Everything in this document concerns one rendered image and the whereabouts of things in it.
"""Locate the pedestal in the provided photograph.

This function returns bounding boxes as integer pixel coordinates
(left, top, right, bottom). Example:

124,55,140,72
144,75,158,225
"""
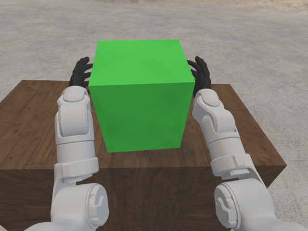
0,80,287,231

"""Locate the robot right hand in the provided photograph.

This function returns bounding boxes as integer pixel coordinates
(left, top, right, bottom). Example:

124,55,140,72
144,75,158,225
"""
187,56,211,98

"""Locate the left robot upper arm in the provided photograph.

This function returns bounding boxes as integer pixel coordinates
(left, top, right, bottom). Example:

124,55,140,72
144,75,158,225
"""
24,183,109,231

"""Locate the carton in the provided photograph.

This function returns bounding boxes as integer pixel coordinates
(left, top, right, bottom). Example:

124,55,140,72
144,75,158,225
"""
88,39,195,153

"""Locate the right robot upper arm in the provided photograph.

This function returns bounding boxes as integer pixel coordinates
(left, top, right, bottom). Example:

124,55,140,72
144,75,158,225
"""
214,178,308,231

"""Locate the robot left forearm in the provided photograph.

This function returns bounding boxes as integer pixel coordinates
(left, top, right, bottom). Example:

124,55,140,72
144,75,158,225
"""
51,86,99,210

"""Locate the robot right forearm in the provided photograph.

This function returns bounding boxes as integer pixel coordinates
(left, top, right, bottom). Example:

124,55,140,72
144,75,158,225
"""
192,89,275,212

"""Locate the robot left hand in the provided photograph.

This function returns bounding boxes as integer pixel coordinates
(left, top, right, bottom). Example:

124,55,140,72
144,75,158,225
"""
68,57,93,94

